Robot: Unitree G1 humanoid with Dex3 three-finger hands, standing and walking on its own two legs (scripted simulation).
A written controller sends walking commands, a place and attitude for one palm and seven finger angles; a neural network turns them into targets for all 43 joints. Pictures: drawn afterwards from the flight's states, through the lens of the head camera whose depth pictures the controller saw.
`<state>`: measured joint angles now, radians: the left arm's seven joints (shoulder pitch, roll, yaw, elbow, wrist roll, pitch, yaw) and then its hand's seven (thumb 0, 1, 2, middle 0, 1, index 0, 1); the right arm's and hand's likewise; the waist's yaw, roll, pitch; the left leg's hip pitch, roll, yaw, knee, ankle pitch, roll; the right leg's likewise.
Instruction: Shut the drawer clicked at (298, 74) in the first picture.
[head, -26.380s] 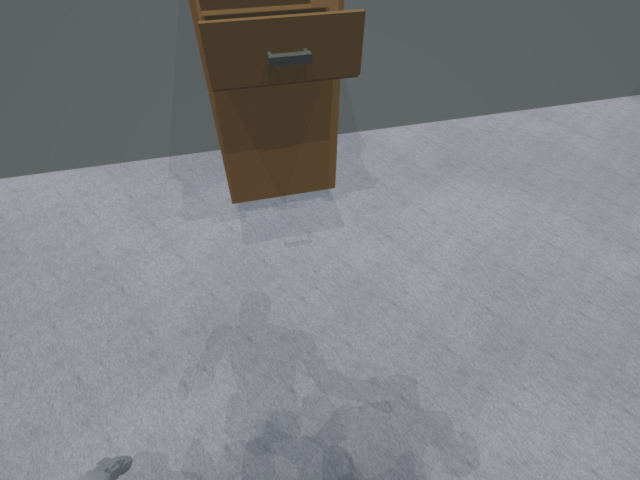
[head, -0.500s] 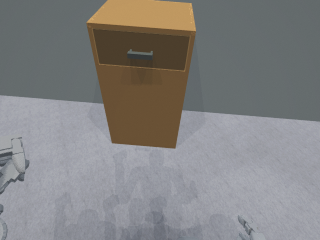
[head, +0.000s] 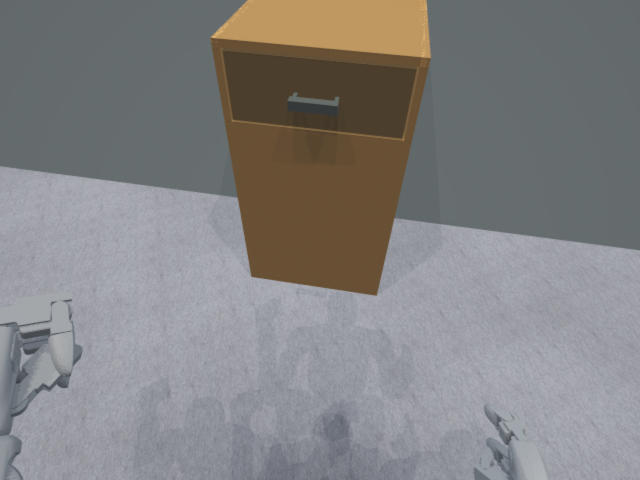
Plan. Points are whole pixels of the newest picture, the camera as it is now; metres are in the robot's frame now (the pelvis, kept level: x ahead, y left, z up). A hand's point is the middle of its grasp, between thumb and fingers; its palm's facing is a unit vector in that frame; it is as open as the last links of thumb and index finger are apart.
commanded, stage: stop stepping back and stand still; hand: left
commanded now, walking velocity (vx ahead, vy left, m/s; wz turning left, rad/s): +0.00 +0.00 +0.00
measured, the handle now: (314, 102) +0.92 +0.07 +0.02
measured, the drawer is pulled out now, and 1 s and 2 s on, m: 0.00 0.00 0.00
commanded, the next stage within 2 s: let the arm hang, fingers relaxed in 0.82 s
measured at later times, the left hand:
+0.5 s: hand (58, 321) +0.21 +0.26 +0.17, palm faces +0.28 -0.82 -0.50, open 3.2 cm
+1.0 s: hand (84, 363) +0.21 +0.27 +0.08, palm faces +0.19 -0.85 -0.50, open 3.2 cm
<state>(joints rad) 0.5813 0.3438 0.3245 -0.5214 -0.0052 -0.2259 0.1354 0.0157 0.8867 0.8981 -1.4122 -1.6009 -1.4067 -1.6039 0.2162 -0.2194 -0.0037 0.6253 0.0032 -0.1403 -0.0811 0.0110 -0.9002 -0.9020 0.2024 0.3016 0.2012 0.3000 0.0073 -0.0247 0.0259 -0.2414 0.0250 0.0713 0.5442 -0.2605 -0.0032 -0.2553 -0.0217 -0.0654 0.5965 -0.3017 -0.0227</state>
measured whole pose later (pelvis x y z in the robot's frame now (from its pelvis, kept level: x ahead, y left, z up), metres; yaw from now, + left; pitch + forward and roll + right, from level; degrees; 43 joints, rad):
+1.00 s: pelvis +0.00 +0.03 +0.00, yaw +2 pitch +1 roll +0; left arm 0.41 0.40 0.19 -0.15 0.01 -0.15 0.05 0.00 0.89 0.90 -1.40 -1.59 -1.39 -1.59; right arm 0.15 -0.26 -0.01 0.72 0.01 -0.10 -0.01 0.01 -0.90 -0.90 0.21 0.30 0.20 0.30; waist 0.01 0.05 0.03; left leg -0.31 -0.01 0.05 0.53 -0.24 0.03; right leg -0.28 -0.05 -0.08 0.52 -0.26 0.01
